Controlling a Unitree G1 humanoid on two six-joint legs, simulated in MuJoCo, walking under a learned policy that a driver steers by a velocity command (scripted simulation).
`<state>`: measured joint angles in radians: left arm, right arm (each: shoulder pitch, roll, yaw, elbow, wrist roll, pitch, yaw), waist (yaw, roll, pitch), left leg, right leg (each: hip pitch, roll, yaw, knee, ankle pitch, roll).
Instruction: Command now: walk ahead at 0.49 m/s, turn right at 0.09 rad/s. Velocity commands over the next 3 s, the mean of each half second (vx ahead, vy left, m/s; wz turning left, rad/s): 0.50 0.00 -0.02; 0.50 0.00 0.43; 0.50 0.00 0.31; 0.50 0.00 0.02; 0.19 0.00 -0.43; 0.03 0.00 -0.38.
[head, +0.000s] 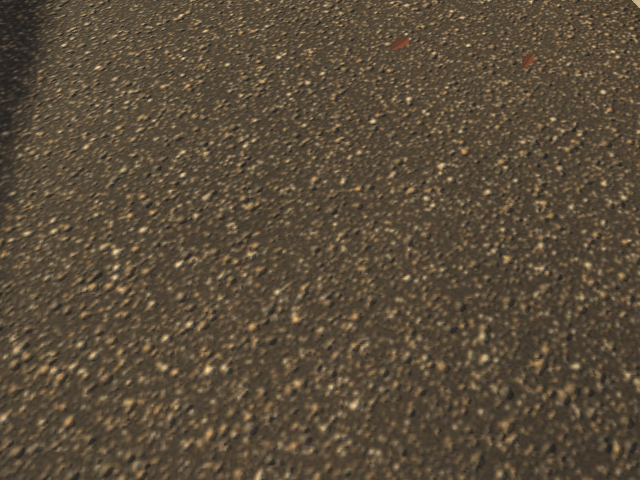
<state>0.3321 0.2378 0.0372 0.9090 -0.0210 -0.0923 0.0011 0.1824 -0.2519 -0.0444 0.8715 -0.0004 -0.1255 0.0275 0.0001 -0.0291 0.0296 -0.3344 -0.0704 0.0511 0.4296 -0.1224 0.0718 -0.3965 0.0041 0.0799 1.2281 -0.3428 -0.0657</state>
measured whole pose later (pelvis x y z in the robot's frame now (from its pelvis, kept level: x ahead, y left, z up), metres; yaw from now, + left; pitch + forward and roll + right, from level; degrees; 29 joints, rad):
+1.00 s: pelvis +0.55 -0.01 -0.02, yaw +17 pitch +2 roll -1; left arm 0.33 0.26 0.06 0.92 0.00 -0.06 0.03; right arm 0.07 -0.25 -0.06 0.72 0.02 -0.05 0.05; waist 0.02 0.01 0.05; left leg -0.52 -0.03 0.08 0.65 -0.17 0.12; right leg -0.04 -0.08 -0.20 0.80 -0.48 0.02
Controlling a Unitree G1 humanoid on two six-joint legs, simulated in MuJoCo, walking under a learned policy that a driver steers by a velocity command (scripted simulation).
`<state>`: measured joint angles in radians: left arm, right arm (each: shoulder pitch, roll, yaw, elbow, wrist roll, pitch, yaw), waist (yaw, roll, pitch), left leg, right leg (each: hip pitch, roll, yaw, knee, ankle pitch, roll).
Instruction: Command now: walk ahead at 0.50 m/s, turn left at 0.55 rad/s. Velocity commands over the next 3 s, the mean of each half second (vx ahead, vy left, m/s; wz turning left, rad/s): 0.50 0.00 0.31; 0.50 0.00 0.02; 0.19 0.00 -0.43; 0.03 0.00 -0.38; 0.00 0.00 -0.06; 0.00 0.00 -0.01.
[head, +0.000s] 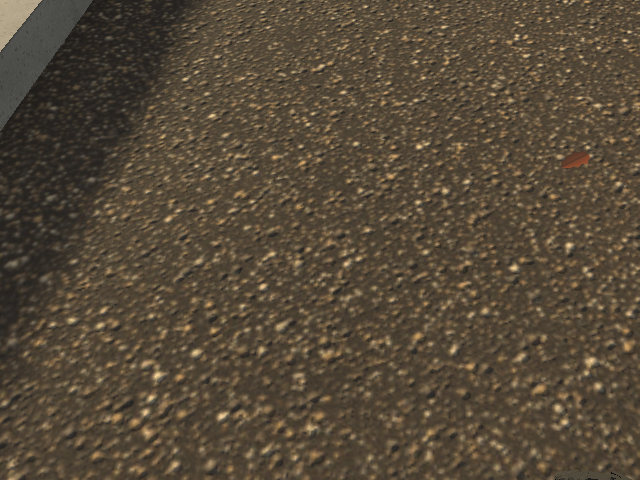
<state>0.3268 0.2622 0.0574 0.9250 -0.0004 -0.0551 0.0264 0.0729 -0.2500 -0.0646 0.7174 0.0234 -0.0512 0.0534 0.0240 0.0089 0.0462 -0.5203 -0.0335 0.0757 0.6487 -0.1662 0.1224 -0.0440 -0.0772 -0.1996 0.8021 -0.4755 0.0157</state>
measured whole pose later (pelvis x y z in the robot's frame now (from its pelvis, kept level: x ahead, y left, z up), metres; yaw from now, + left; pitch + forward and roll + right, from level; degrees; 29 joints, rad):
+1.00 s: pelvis +0.56 +0.03 +0.02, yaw +8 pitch +3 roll -2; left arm 0.40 0.28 0.05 0.89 -0.02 -0.06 0.00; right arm 0.04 -0.24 -0.03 0.69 0.01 -0.09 0.04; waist 0.10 0.03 0.01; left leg -0.54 0.04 -0.01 0.50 -0.02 0.03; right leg 0.03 0.04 0.00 0.29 -0.36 -0.02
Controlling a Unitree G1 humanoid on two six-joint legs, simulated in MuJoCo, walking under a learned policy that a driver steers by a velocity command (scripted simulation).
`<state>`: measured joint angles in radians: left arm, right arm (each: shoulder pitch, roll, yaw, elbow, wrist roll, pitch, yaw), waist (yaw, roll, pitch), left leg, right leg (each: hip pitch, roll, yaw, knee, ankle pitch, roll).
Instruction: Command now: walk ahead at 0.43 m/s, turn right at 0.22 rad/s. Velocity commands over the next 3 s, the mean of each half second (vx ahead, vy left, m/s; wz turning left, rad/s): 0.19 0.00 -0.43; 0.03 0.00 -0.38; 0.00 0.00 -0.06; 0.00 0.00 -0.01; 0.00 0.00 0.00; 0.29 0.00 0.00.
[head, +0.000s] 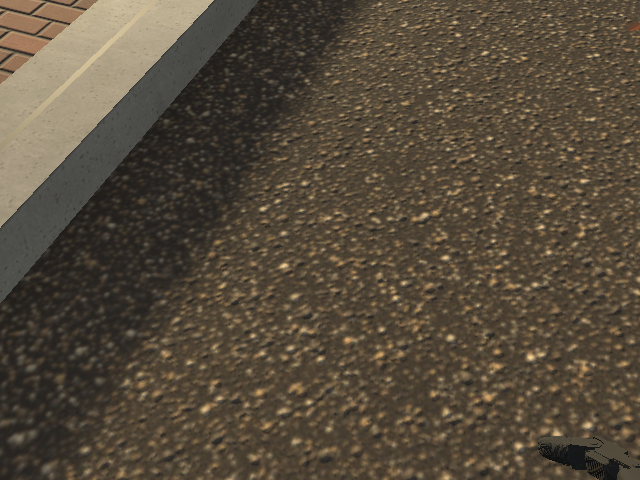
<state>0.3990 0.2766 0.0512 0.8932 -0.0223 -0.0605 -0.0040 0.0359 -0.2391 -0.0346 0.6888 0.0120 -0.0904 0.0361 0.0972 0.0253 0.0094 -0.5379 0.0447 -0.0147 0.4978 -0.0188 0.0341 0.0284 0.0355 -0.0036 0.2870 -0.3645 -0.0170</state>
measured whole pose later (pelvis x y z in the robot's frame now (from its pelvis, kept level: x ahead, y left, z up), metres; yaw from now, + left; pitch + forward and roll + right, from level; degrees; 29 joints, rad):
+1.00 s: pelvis +0.18 +0.00 +0.00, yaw -26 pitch +1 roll +0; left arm 0.13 0.26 0.04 0.67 0.02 0.02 0.01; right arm 0.17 -0.26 -0.06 0.83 -0.02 0.00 0.00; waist 0.00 -0.03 0.01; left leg -0.27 0.01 -0.01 0.54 -0.29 -0.01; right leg -0.35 0.06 0.10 0.56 -0.26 -0.02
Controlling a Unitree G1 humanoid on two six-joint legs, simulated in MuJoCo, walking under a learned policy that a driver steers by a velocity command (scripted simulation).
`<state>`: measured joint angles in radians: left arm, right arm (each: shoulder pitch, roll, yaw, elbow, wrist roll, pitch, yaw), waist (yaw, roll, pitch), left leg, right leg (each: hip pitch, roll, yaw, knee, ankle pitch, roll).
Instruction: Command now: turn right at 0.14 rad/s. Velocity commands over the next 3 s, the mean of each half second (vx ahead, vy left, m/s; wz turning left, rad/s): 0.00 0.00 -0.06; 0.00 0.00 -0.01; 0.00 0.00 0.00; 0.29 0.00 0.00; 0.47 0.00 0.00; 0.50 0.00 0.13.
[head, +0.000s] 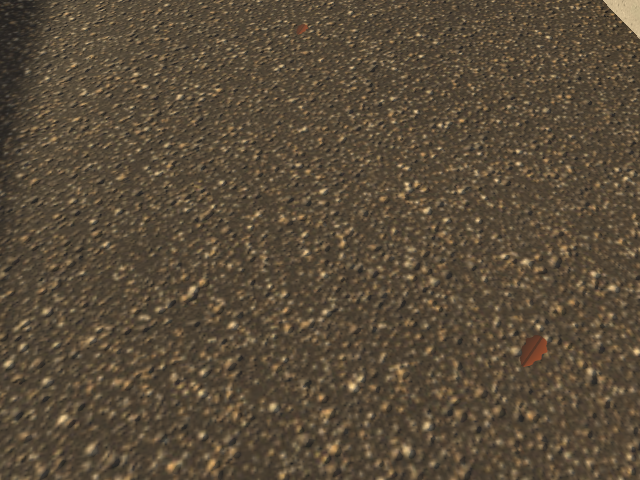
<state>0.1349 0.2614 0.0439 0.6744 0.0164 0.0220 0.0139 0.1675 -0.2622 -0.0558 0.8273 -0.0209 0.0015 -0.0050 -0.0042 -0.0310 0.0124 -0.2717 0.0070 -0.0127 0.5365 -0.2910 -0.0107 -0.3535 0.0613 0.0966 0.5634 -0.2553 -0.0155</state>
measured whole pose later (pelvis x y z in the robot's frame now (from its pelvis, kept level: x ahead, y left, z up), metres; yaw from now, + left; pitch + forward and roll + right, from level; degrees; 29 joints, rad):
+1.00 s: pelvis +0.02 +0.03 +0.01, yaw -1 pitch -2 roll +0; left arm 0.18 0.23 0.05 1.02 0.00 0.02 0.05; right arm 0.22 -0.23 -0.01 1.03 0.00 -0.02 -0.02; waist -0.01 0.00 0.04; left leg -0.15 -0.02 0.01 0.47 -0.30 0.03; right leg -0.22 0.01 0.10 0.47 -0.22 0.03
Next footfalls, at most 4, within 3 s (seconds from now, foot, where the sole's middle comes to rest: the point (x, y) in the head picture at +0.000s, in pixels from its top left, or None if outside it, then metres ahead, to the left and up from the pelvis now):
1.82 right None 0.15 -0.12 -0.77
2.32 left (275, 465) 0.52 0.10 -0.77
2.86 right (383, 337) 0.83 -0.14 -0.77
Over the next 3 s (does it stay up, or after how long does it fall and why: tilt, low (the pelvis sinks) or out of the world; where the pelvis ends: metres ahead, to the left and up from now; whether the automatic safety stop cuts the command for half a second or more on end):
stays up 0.73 -0.05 0.01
